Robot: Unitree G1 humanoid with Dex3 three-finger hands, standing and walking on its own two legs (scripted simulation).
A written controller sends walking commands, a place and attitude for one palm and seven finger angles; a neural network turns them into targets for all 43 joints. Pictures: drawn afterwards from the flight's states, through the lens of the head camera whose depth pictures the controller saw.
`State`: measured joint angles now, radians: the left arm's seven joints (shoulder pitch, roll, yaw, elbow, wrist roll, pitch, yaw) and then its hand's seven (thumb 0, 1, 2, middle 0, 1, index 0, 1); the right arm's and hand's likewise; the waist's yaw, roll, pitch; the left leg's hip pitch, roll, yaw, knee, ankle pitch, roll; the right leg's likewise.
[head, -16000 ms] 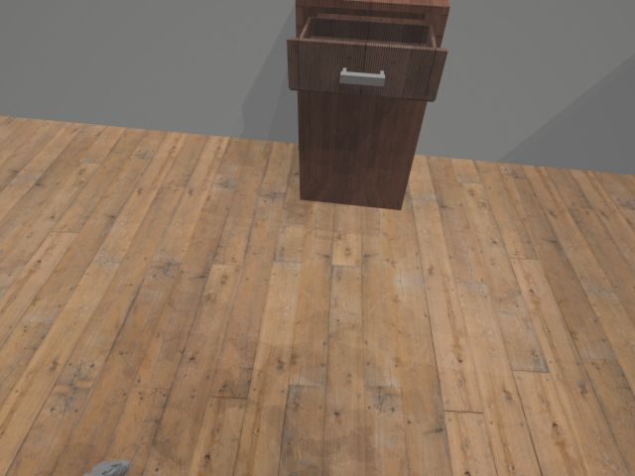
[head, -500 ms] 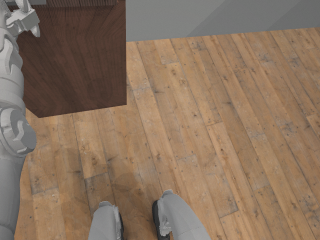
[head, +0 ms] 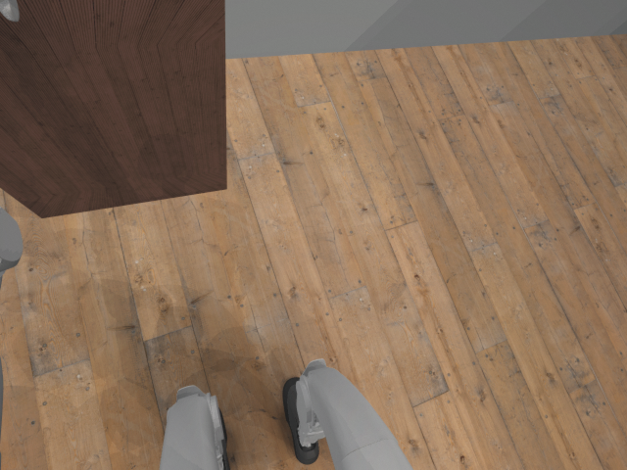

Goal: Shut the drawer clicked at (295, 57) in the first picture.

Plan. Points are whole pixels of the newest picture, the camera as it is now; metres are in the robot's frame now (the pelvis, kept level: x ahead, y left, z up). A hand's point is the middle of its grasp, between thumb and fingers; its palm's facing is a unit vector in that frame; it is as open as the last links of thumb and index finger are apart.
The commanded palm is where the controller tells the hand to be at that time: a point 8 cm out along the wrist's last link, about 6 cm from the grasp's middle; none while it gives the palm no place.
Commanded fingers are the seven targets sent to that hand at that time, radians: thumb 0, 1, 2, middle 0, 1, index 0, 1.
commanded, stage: pull the fist back off the drawer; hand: left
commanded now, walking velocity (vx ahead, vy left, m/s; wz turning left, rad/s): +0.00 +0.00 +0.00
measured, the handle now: out of the picture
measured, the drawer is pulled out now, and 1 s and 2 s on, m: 0.00 0.00 0.00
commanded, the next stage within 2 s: draw the hand back to the body in 0.72 s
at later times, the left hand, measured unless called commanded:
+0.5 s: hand out of the picture +0.62 +0.18 +0.11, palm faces +0.07 -1.00 -0.02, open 3.2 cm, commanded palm +0.60 +0.19 +0.10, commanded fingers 0.00 0.90 0.90 -1.40 -1.60 -1.40 -1.60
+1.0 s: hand out of the picture +0.57 +0.19 +0.11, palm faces +0.06 -1.00 -0.06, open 3.3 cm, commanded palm +0.52 +0.22 +0.13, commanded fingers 0.00 0.90 0.90 -1.40 -1.60 -1.40 -1.60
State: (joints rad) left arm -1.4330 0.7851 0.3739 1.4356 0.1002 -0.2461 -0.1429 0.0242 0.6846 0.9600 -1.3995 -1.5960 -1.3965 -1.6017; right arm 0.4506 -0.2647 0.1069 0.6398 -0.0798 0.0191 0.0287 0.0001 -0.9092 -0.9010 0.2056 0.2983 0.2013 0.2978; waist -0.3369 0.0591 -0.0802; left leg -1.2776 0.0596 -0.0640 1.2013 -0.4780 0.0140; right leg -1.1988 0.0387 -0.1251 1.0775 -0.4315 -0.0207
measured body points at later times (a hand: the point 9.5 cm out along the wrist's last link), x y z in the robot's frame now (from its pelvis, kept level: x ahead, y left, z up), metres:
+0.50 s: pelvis +0.00 +0.01 +0.00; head +0.20 +0.04 +0.41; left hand +0.61 +0.23 +0.11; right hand -0.08 -0.22 -0.08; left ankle +0.02 +0.11 -0.63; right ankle +0.03 -0.12 -0.63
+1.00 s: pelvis +0.06 +0.00 +0.05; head +0.21 +0.01 +0.47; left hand +0.57 +0.24 +0.12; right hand +0.04 -0.25 -0.06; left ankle +0.03 +0.11 -0.63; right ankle +0.03 -0.12 -0.63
